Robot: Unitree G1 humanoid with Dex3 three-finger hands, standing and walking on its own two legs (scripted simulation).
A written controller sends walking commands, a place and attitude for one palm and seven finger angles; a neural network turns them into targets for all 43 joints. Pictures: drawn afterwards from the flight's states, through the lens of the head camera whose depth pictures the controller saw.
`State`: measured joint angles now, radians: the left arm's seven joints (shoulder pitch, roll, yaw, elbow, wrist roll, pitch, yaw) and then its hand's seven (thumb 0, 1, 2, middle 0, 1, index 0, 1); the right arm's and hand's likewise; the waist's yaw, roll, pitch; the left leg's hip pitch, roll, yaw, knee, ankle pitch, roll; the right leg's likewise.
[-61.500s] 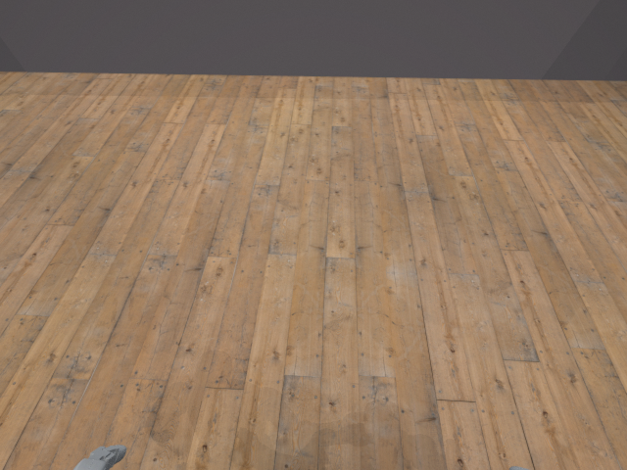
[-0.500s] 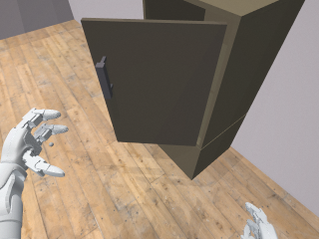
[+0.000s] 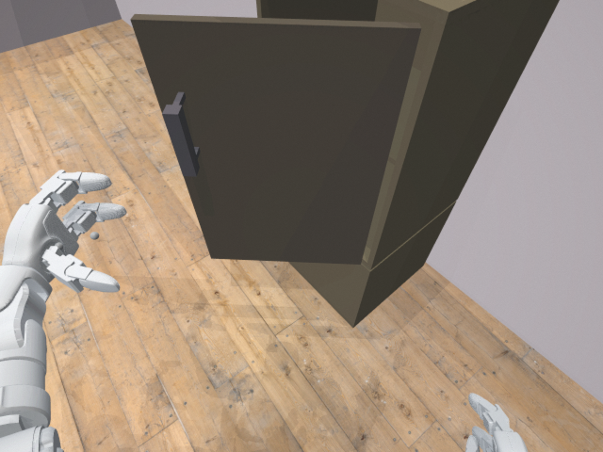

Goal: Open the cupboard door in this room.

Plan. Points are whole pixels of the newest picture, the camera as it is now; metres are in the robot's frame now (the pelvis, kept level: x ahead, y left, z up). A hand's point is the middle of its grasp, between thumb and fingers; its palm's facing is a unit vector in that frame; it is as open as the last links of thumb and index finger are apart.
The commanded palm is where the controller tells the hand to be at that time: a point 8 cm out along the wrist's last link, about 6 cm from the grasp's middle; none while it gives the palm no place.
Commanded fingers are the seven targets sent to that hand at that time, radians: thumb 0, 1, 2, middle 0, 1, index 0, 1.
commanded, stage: move the hooked fingers beside the handle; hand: left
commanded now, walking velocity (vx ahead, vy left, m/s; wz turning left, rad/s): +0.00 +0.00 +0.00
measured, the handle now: (185, 134) +0.57 +0.23 +0.09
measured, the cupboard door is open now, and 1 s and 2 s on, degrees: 47 47 47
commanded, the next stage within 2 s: none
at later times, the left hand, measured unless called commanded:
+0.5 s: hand (113, 194) +0.42 +0.28 +0.10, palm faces +0.00 -1.00 -0.01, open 14.0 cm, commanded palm +0.39 +0.33 +0.10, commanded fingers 0.00 -0.50 0.30 -0.30 -1.20 -0.30 -1.20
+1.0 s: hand (130, 161) +0.48 +0.28 +0.10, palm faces +0.01 -1.00 -0.01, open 14.0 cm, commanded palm +0.47 +0.33 +0.09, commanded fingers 0.00 -0.50 0.30 -0.30 -1.20 -0.30 -1.20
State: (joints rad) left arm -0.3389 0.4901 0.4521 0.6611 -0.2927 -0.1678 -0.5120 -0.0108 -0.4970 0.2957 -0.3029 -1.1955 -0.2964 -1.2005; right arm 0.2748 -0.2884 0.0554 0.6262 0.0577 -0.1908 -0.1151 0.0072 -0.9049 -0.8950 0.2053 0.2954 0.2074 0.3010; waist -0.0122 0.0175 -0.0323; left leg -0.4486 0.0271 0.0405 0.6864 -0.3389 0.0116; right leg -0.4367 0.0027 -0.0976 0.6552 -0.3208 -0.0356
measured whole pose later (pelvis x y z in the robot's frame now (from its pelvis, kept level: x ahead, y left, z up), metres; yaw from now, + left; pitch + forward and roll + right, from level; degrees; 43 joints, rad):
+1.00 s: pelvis +0.00 +0.02 -0.01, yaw -2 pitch +15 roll -2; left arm -0.89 0.71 0.49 1.22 -0.13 -0.29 -0.47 -0.01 -0.50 0.30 -0.30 -1.20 -0.30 -1.20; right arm 0.39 -0.30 0.05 0.64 0.02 -0.01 -0.07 0.00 -0.91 -0.89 0.21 0.30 0.21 0.30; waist -0.14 0.00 -0.05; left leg -0.70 0.04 0.06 0.80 -0.38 0.04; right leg -0.67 0.01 -0.08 0.73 -0.32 -0.01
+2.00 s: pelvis +0.02 +0.03 -0.02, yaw -3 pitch +19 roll -4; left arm -0.92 0.74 0.54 1.20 -0.09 -0.30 -0.44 -0.01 -0.50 0.30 -0.30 -1.20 -0.30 -1.20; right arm 0.41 -0.28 0.06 0.58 0.00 0.09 -0.04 0.00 -0.91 -0.89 0.21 0.30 0.21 0.30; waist -0.17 0.01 -0.08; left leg -0.77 0.06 0.05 0.86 -0.43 0.04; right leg -0.74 0.03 -0.08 0.75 -0.35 -0.01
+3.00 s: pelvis +0.02 +0.03 -0.02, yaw -3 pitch +18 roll -3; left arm -0.89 0.62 0.47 1.15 -0.12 -0.30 -0.37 -0.01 -0.50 0.30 -0.30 -1.20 -0.30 -1.20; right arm 0.43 -0.27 0.05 0.61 0.01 0.08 -0.02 0.00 -0.91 -0.89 0.21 0.30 0.21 0.30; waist -0.16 0.02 -0.10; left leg -0.75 0.05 0.06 0.85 -0.42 0.04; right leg -0.71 0.03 -0.07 0.75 -0.35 -0.01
